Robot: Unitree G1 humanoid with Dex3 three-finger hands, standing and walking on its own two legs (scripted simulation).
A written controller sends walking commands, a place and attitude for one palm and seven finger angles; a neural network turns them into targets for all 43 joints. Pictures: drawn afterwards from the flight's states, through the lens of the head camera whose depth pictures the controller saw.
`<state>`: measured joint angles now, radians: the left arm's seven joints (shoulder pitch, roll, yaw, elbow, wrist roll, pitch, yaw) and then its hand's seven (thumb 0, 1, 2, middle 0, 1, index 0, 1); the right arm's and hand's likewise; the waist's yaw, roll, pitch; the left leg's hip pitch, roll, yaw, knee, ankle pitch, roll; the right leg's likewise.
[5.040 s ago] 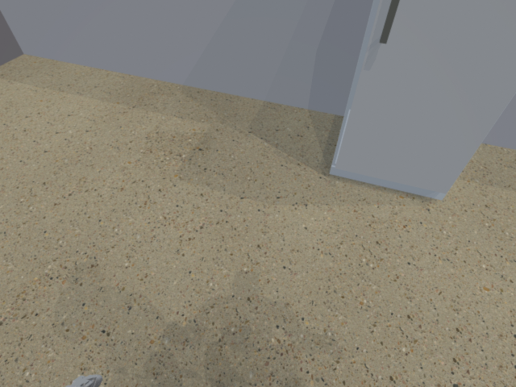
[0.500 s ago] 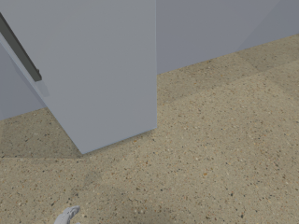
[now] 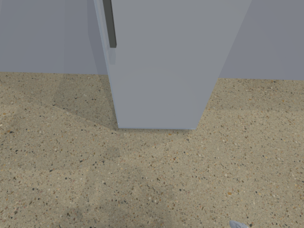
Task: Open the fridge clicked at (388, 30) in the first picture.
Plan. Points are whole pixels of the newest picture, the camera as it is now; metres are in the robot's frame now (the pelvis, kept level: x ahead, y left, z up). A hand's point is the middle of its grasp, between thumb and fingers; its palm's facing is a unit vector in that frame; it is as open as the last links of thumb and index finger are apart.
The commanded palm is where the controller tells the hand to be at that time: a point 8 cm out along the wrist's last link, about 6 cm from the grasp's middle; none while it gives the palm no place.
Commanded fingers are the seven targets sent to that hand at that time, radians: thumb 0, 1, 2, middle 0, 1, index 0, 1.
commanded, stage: turn to face it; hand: left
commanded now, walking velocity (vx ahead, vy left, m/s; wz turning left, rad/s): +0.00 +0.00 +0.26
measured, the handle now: out of the picture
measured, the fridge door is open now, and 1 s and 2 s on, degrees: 0 0 0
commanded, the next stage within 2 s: take the last steps up to it in 0.06 s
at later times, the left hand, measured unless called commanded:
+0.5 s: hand out of the picture +0.02 +0.15 -0.15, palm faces +0.17 -0.96 -0.21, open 7.4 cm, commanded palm none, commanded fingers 0.00 0.90 0.90 -0.20 -0.30 -0.20 -0.30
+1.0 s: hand (73, 220) +0.14 +0.25 -0.17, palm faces +0.16 -0.97 -0.17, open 7.4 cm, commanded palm none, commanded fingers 0.00 0.90 0.90 -0.20 -0.30 -0.20 -0.30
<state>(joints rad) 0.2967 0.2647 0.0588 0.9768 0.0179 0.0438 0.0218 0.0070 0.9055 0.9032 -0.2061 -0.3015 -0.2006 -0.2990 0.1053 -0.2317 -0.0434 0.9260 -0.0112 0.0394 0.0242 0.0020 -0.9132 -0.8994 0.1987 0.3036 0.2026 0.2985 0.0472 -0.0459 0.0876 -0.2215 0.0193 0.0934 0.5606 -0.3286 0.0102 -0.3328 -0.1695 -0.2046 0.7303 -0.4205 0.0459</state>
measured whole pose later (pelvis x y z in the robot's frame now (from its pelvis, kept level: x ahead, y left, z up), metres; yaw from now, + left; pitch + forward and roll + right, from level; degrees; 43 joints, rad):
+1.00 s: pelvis +0.17 +0.07 +0.02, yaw +6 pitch -1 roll +0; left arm 0.31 0.18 0.06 1.11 0.03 -0.01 0.00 0.01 0.91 0.90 -0.20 -0.30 -0.19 -0.30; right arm 0.25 -0.15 -0.04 1.06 -0.02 -0.08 -0.02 -0.01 -0.95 -0.90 0.20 0.30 0.21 0.30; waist 0.01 -0.04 0.03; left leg -0.16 0.02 0.20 0.42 -0.25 0.05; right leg -0.47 -0.10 -0.07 1.09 -0.31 0.00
